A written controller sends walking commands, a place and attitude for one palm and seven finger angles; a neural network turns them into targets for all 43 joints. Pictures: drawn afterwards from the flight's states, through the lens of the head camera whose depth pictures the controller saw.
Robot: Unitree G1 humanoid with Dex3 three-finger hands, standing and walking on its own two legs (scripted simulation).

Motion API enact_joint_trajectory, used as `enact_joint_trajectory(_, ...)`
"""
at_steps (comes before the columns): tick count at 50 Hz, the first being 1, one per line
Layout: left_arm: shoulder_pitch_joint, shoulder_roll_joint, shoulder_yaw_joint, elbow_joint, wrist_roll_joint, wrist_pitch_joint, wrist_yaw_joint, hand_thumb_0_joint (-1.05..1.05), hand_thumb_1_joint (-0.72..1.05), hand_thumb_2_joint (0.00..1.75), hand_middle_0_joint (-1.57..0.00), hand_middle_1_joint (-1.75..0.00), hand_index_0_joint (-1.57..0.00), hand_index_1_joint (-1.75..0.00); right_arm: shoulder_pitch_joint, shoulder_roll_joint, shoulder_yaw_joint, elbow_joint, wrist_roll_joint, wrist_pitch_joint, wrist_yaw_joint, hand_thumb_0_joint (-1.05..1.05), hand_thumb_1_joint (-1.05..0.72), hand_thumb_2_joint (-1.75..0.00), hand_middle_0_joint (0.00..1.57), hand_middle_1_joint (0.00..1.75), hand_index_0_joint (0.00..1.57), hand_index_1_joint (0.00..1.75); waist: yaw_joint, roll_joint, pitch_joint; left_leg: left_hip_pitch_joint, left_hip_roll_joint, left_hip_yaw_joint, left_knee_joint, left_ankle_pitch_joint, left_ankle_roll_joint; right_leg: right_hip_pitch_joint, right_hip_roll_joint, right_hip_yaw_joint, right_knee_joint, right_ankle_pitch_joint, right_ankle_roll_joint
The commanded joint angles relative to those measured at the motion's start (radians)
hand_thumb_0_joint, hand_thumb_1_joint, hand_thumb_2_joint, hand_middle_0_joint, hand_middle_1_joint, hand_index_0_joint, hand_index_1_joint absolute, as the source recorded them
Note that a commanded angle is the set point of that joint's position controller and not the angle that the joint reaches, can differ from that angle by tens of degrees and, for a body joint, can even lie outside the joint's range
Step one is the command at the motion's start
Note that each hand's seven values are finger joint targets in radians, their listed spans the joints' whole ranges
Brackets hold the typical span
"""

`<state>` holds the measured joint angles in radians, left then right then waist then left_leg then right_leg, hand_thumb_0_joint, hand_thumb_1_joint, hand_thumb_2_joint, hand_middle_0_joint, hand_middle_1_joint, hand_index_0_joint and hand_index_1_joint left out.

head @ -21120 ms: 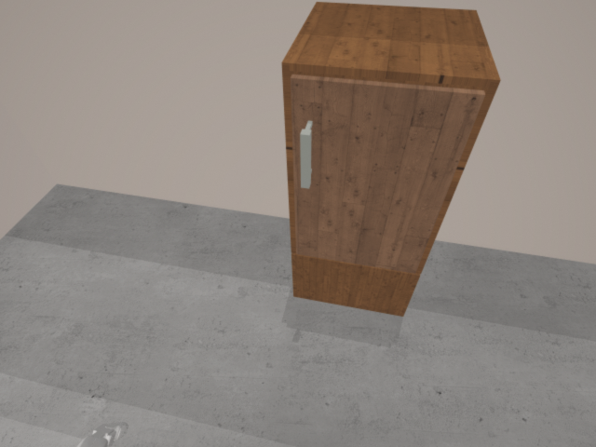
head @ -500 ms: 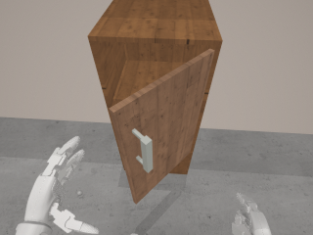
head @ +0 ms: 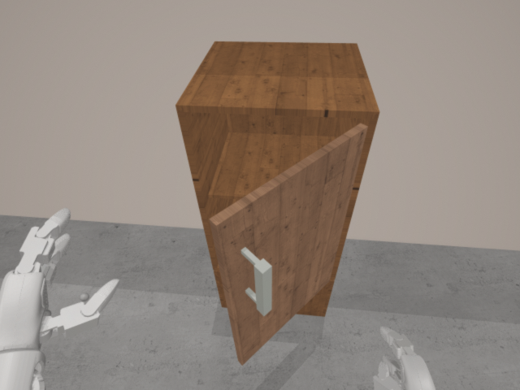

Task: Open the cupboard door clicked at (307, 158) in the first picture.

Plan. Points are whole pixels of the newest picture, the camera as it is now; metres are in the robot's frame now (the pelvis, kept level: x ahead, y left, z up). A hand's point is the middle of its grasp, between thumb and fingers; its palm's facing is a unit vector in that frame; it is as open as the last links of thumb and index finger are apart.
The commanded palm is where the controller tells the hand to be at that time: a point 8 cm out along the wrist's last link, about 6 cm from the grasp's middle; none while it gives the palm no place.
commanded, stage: draw the hand back to the body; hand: left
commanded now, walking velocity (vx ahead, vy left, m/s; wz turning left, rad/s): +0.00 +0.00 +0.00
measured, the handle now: (256, 282) +0.32 +0.05 -0.03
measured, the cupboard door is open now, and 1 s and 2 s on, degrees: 48 48 48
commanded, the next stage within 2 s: step back with the hand held close in 0.54 s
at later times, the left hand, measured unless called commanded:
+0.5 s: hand (72, 289) +0.18 +0.24 +0.15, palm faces +0.43 -0.82 -0.39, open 7.5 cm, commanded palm +0.14 +0.28 +0.18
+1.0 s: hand (78, 299) +0.17 +0.23 +0.15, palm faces +0.33 -0.80 -0.50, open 7.4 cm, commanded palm +0.12 +0.27 +0.18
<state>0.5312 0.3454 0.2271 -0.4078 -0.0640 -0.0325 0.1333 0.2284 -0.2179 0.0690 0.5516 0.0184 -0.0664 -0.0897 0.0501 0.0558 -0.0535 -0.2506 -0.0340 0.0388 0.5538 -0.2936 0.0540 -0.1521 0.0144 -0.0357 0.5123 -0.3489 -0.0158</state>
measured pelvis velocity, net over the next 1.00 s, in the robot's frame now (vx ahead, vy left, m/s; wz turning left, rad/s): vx -0.03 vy -0.02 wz -0.02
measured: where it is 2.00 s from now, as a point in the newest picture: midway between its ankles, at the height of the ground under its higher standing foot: outside the picture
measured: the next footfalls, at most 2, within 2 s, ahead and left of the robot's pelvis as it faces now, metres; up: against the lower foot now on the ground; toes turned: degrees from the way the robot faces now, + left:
right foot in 1.54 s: -0.12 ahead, -0.10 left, +0.00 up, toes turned +9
left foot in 1.78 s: -0.05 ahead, +0.09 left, +0.00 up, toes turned +4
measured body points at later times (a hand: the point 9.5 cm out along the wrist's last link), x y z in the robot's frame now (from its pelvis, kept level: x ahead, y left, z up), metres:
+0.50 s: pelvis +0.00 -0.02 +0.01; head -0.02 -0.03 +0.46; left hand +0.16 +0.28 +0.17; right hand +0.18 -0.24 -0.07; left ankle +0.00 +0.08 -0.73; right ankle -0.05 -0.11 -0.73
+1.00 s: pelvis -0.03 -0.02 +0.01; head -0.01 -0.04 +0.46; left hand +0.15 +0.27 +0.18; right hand +0.15 -0.28 -0.08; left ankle +0.00 +0.08 -0.73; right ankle -0.05 -0.11 -0.73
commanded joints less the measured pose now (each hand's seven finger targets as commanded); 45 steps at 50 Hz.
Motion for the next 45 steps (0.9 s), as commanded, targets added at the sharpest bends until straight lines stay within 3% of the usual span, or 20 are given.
enact_joint_trajectory(1, -0.08, 0.175, 0.166, -0.21, -0.006, -0.065, 0.009, 0.0, 0.65, 0.8, -0.19, -0.3, -0.19, -0.3, -0.135, -0.117, -0.056, -0.142, -0.004, -0.059, -0.004, 0.0, -0.9, -0.9, 0.2, 0.3, 0.2, 0.3, 0.006, 0.012, -0.03, 0.141, 0.071, -0.078, -0.121, 0.32, -0.034, -0.035, -0.011, 0.007, -0.113, 0.287, -0.011)
enact_joint_trajectory(5, -0.125, 0.2, 0.214, -0.226, -0.012, -0.074, 0.009, 0.0, 0.8, 0.86, -0.2, -0.3, -0.2, -0.3, -0.143, -0.118, -0.061, -0.128, -0.006, -0.062, -0.001, 0.0, -0.9, -0.9, 0.2, 0.3, 0.2, 0.3, 0.008, 0.024, -0.026, 0.161, 0.07, -0.079, -0.147, 0.31, -0.037, -0.005, -0.009, 0.007, -0.137, 0.285, -0.012)
enact_joint_trajectory(8, -0.162, 0.232, 0.257, -0.264, -0.013, -0.088, 0.012, 0.0, 0.9, 0.9, -0.2, -0.3, -0.2, -0.3, -0.144, -0.119, -0.065, -0.116, -0.007, -0.071, 0.002, 0.0, -0.9, -0.9, 0.2, 0.3, 0.2, 0.3, 0.012, 0.071, -0.056, 0.191, 0.07, -0.08, -0.154, 0.345, -0.042, 0.015, -0.009, 0.009, -0.147, 0.302, -0.013)
enact_joint_trajectory(11, -0.098, 0.145, 0.186, -0.163, -0.018, -0.073, -0.004, 0.0, 0.9, 0.9, -0.2, -0.3, -0.2, -0.3, -0.145, -0.123, -0.071, -0.109, -0.007, -0.062, 0.012, 0.0, -0.9, -0.9, 0.2, 0.3, 0.2, 0.3, 0.003, 0.001, 0.018, 0.178, 0.073, -0.072, -0.168, 0.322, -0.038, -0.007, -0.004, 0.006, -0.164, 0.297, -0.008)
enact_joint_trajectory(14, -0.102, 0.142, 0.18, -0.143, -0.018, -0.074, -0.012, 0.0, 0.9, 0.9, -0.2, -0.3, -0.2, -0.3, -0.144, -0.133, -0.082, -0.106, -0.007, -0.052, 0.016, 0.0, -0.9, -0.9, 0.2, 0.3, 0.2, 0.3, 0.004, -0.024, 0.009, 0.179, 0.071, -0.065, -0.173, 0.309, -0.033, 0.015, -0.005, 0.009, -0.176, 0.303, -0.009)
enact_joint_trajectory(16, -0.115, 0.177, 0.21, -0.161, -0.02, -0.078, -0.01, 0.0, 0.9, 0.9, -0.2, -0.3, -0.2, -0.3, -0.153, -0.13, -0.084, -0.11, -0.011, -0.048, 0.013, 0.0, -0.9, -0.9, 0.2, 0.3, 0.2, 0.3, 0.011, -0.039, -0.017, 0.18, 0.063, -0.056, -0.171, 0.296, -0.026, 0.028, -0.008, 0.017, -0.178, 0.318, -0.005)
enact_joint_trajectory(20, -0.158, 0.218, 0.236, -0.236, -0.016, -0.094, -0.005, 0.0, 0.9, 0.9, -0.2, -0.3, -0.2, -0.3, -0.169, -0.12, -0.08, -0.108, -0.01, -0.056, 0.006, 0.0, -0.9, -0.9, 0.2, 0.3, 0.2, 0.3, 0.016, 0.02, -0.054, 0.201, 0.054, -0.051, -0.165, 0.297, -0.024, 0.048, -0.013, 0.027, -0.185, 0.336, -0.007)
enact_joint_trajectory(22, -0.146, 0.213, 0.23, -0.232, -0.016, -0.093, -0.003, 0.0, 0.9, 0.9, -0.2, -0.3, -0.2, -0.3, -0.173, -0.113, -0.076, -0.102, -0.009, -0.062, 0.004, 0.0, -0.9, -0.9, 0.2, 0.3, 0.2, 0.3, 0.014, 0.051, -0.035, 0.206, 0.051, -0.045, -0.162, 0.288, -0.025, 0.036, -0.014, 0.028, -0.196, 0.332, -0.006)
enact_joint_trajectory(26, -0.151, 0.207, 0.226, -0.23, -0.016, -0.097, -0.003, 0.0, 0.9, 0.9, -0.2, -0.3, -0.2, -0.3, -0.173, -0.112, -0.077, -0.093, -0.01, -0.073, 0.005, 0.0, -0.9, -0.9, 0.2, 0.3, 0.2, 0.3, 0.011, 0.05, -0.004, 0.206, 0.051, -0.045, -0.164, 0.289, -0.028, 0.028, -0.011, 0.027, -0.204, 0.333, -0.006)
enact_joint_trajectory(32, -0.126, 0.18, 0.212, -0.149, -0.027, -0.095, -0.013, 0.0, 0.9, 0.9, -0.2, -0.3, -0.2, -0.3, -0.177, -0.116, -0.084, -0.087, -0.009, -0.063, 0.006, 0.0, -0.9, -0.9, 0.2, 0.3, 0.2, 0.3, 0.009, -0.045, 0.044, 0.195, 0.052, -0.038, -0.176, 0.238, -0.021, 0.004, -0.009, 0.034, -0.233, 0.287, 0.002)
enact_joint_trajectory(33, -0.199, 0.202, 0.218, -0.206, -0.026, -0.106, -0.012, 0.0, 0.9, 0.9, -0.2, -0.3, -0.2, -0.3, -0.184, -0.118, -0.085, -0.091, -0.008, -0.066, 0.005, 0.0, -0.9, -0.9, 0.2, 0.3, 0.2, 0.3, 0.007, -0.026, 0.023, 0.205, 0.05, -0.037, -0.174, 0.238, -0.018, 0.009, -0.012, 0.04, -0.234, 0.292, 0.003)
enact_joint_trajectory(34, -0.356, 0.366, 0.375, -0.238, -0.002, -0.159, 0.007, 0.0, 0.9, 0.9, -0.2, -0.3, -0.2, -0.3, -0.148, -0.122, -0.076, -0.121, 0.005, -0.047, 0.007, 0.0, -0.9, -0.9, 0.2, 0.3, 0.2, 0.3, -0.03, 0.019, 0.116, 0.138, 0.06, -0.063, -0.149, 0.163, -0.008, -0.064, -0.059, 0.099, -0.281, 0.31, 0.006)
enact_joint_trajectory(35, -0.208, 0.264, 0.306, -0.154, -0.01, -0.162, -0.007, 0.0, 0.9, 0.9, -0.2, -0.3, -0.2, -0.3, -0.169, -0.128, -0.093, -0.095, -0.007, -0.038, 0.007, 0.0, -0.9, -0.9, 0.2, 0.3, 0.2, 0.3, -0.029, -0.059, 0.076, 0.146, 0.063, -0.071, -0.105, 0.186, -0.003, -0.088, -0.08, 0.122, -0.282, 0.362, 0.014)
enact_joint_trajectory(37, -0.089, 0.21, 0.254, -0.127, -0.005, -0.15, -0.017, 0.0, 0.9, 0.9, -0.2, -0.3, -0.2, -0.3, -0.168, -0.132, -0.099, -0.105, -0.01, -0.012, 0.013, 0.0, -0.9, -0.9, 0.2, 0.3, 0.2, 0.3, -0.032, -0.08, 0.031, 0.169, 0.065, -0.052, -0.094, 0.246, -0.001, -0.072, -0.091, 0.108, -0.255, 0.469, 0.036)
enact_joint_trajectory(38, -0.069, 0.197, 0.239, -0.141, -0.005, -0.15, -0.019, 0.0, 0.9, 0.9, -0.2, -0.3, -0.2, -0.3, -0.164, -0.136, -0.102, -0.112, -0.009, -0.003, 0.015, 0.0, -0.9, -0.9, 0.2, 0.3, 0.2, 0.3, -0.036, -0.058, 0.009, 0.165, 0.068, -0.046, -0.093, 0.269, -0.005, -0.063, -0.092, 0.098, -0.239, 0.484, 0.041)
enact_joint_trajectory(42, -0.017, 0.217, 0.253, -0.198, -0.005, -0.151, -0.008, 0.0, 0.9, 0.9, -0.2, -0.3, -0.2, -0.3, -0.165, -0.137, -0.111, -0.129, -0.005, 0.024, 0.011, 0.0, -0.9, -0.9, 0.2, 0.3, 0.2, 0.3, -0.037, -0.01, -0.075, 0.176, 0.085, -0.037, -0.1, 0.357, -0.007, -0.041, -0.086, 0.085, -0.192, 0.522, 0.048)
enact_joint_trajectory(45, -0.002, 0.268, 0.306, -0.235, -0.009, -0.155, 0.007, 0.0, 0.9, 0.9, -0.2, -0.3, -0.2, -0.3, -0.17, -0.125, -0.115, -0.14, -0.001, 0.041, 0.004, 0.0, -0.9, -0.9, 0.2, 0.3, 0.2, 0.3, -0.036, -0.071, -0.116, 0.157, 0.091, -0.039, -0.09, 0.388, -0.01, -0.009, -0.088, 0.085, -0.161, 0.578, 0.046)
